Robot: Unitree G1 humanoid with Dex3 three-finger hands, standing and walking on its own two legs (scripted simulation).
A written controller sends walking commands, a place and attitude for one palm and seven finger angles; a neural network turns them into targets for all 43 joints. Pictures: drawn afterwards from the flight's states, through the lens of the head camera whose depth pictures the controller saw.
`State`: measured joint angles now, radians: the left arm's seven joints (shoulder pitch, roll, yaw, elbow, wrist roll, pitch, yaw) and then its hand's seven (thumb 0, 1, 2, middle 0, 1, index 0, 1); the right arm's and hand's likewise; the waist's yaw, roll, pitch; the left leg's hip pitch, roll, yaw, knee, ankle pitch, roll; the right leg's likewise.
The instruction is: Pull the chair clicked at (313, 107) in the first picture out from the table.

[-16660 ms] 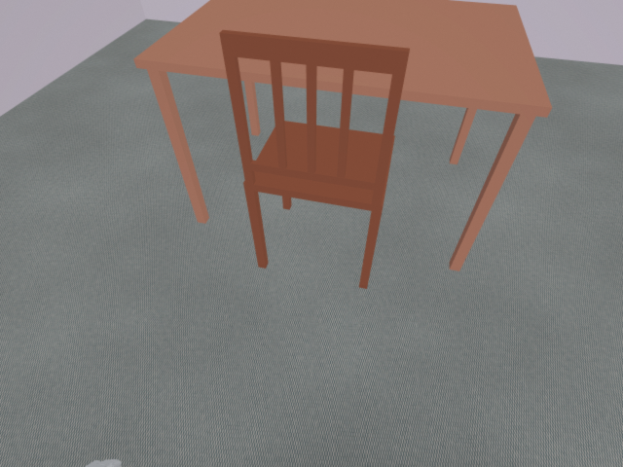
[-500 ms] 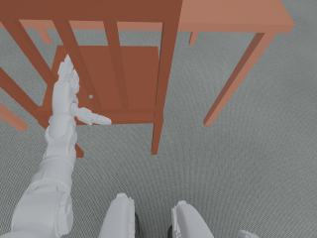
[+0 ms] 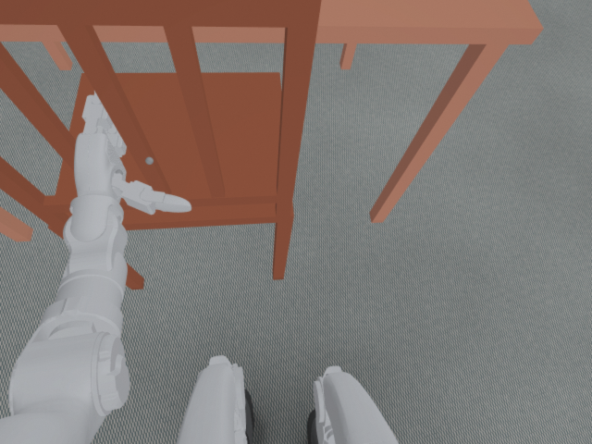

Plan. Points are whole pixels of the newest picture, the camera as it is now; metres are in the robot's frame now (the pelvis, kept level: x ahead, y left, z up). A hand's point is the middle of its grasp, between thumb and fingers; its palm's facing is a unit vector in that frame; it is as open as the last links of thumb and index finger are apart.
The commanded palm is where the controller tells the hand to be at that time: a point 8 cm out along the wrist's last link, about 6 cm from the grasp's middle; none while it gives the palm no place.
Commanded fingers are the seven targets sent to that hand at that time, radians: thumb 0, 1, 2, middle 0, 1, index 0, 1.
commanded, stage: push the fingers through the gap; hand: left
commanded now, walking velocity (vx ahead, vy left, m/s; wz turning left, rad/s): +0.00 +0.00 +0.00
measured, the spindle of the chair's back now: (132, 134) +0.50 +0.19 +0.05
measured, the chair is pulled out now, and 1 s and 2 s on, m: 0.00 0.00 0.04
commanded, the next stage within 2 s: hook a spindle and tug to test in 0.08 s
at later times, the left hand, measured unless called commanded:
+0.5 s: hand (152, 161) +0.48 +0.17 +0.03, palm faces +0.05 -1.00 -0.03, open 15.8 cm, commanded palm +0.46 +0.21 +0.03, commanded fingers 0.00 -0.39 0.35 -0.36 -1.01 -0.36 -1.01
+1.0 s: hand (152, 162) +0.47 +0.17 +0.04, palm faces +0.06 -1.00 -0.04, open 6.5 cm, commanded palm +0.45 +0.20 +0.03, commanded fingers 0.00 0.90 0.90 -0.50 -1.45 -0.50 -1.45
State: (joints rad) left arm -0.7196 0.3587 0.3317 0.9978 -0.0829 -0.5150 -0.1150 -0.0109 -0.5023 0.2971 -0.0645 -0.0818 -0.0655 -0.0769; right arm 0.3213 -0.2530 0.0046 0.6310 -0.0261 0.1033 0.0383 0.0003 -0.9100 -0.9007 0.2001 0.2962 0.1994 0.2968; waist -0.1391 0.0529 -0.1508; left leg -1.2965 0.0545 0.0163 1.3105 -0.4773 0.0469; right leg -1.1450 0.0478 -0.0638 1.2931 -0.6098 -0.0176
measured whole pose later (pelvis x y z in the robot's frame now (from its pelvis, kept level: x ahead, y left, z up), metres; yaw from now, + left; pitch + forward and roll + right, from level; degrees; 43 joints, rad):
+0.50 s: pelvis +0.00 +0.01 +0.00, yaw +0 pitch +27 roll -5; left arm -0.74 0.34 0.30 1.02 -0.07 -0.50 -0.09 -0.01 -0.50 0.30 -0.20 -0.52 -0.20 -0.51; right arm 0.29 -0.25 0.01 0.62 -0.03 0.10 0.04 0.00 -0.91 -0.90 0.20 0.30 0.20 0.30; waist -0.13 0.05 -0.16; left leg -1.30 0.05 0.01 1.31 -0.48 0.05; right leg -1.14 0.04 -0.07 1.28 -0.61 -0.01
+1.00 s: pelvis +0.00 +0.01 +0.00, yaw +0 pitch +26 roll -5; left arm -0.70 0.32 0.29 1.00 -0.08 -0.52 -0.07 0.00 0.48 0.72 -0.49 -1.42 -0.48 -1.42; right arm 0.30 -0.25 0.00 0.63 -0.03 0.11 0.05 0.00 -0.91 -0.90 0.20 0.30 0.20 0.30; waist -0.14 0.05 -0.16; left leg -1.27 0.05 0.01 1.30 -0.48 0.05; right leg -1.11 0.04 -0.07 1.27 -0.61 -0.01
